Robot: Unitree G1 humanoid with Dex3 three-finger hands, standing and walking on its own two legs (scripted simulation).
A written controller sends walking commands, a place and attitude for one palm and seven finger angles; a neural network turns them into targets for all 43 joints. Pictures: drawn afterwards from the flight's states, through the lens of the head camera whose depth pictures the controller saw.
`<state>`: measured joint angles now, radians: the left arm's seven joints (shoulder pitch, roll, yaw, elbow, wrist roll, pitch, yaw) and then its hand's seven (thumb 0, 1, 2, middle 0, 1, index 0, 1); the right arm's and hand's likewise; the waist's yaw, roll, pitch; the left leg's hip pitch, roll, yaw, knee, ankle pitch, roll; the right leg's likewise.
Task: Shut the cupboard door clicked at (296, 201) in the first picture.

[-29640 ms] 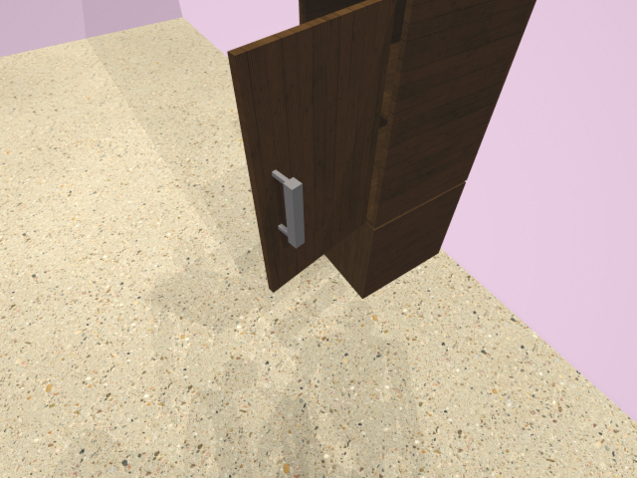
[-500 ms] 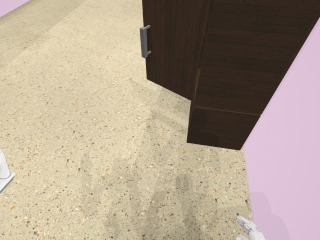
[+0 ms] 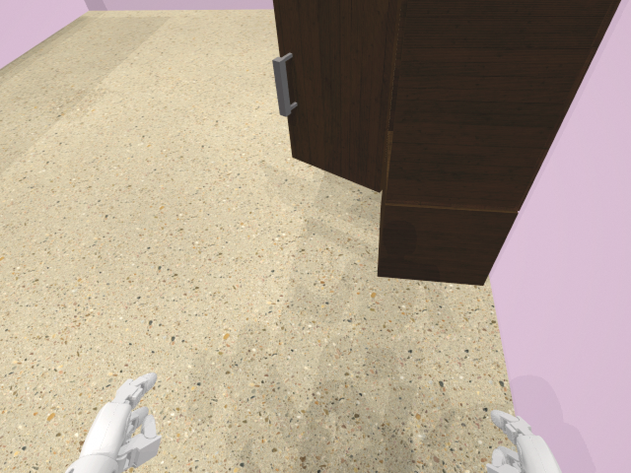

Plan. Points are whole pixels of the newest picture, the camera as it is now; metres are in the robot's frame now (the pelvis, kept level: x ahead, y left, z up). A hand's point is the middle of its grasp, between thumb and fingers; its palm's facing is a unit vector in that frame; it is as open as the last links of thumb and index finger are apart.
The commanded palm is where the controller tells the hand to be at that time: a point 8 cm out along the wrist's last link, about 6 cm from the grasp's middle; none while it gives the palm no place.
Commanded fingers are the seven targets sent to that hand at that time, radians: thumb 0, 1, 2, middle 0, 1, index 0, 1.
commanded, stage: let the arm hang, fingers relaxed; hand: left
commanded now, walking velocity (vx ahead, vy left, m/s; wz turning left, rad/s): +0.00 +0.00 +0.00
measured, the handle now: (287, 85) +1.11 +0.13 -0.05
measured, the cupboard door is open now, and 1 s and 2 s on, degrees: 63 63 63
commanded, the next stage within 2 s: look to check the result in 0.92 s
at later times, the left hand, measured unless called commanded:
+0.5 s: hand out of the picture -0.09 +0.20 -0.16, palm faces +0.04 -0.97 -0.23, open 7.3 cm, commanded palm none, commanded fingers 0.00 0.90 0.90 -0.20 -0.30 -0.20 -0.30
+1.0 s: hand out of the picture -0.03 +0.18 -0.16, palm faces +0.03 -0.98 -0.17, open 7.4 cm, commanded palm none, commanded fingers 0.00 0.90 0.90 -0.20 -0.30 -0.20 -0.30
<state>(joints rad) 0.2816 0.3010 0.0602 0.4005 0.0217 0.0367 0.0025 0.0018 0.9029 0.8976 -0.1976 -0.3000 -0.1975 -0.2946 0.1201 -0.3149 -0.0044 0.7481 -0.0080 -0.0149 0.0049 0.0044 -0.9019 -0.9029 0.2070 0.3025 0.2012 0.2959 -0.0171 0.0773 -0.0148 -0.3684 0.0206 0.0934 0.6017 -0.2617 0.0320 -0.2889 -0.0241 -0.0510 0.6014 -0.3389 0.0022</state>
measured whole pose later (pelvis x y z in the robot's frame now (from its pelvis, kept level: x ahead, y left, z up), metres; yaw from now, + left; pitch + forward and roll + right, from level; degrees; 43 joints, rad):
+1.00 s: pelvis -0.02 +0.01 +0.01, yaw +0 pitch -1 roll +0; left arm 0.30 0.15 0.02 1.13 0.02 0.00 0.02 0.00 0.91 0.90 -0.20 -0.30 -0.20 -0.29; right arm 0.27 -0.17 -0.02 1.11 -0.02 0.01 -0.03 0.00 -0.91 -0.90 0.20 0.30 0.20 0.30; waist -0.01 0.00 0.03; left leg -0.26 -0.01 0.09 0.40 -0.13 0.05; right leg -0.19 -0.03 -0.03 0.42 -0.21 0.01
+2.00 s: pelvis +0.02 +0.02 -0.01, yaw +12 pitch -2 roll -1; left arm 0.19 0.23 0.06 1.00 0.02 0.03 0.02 0.00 0.90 0.90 -0.20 -0.30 -0.20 -0.30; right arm 0.21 -0.20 -0.04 1.01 -0.02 0.05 0.01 0.00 -0.90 -0.90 0.21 0.30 0.20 0.30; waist -0.03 -0.05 0.13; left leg -0.35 0.01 0.06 0.69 -0.28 0.01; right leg -0.19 -0.11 -0.20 0.73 -0.47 0.04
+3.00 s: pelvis +0.14 +0.12 -0.01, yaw +47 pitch -1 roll +1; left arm 0.37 0.22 0.06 1.02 0.03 0.00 -0.01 0.01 0.91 0.90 -0.20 -0.30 -0.20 -0.29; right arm 0.08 -0.21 -0.02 0.88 -0.03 -0.04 0.01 0.00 -0.91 -0.90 0.20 0.30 0.20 0.30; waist 0.04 -0.04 0.13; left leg -0.33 -0.02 0.12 0.62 -0.28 0.07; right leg -0.41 -0.16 -0.06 1.25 -0.41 0.04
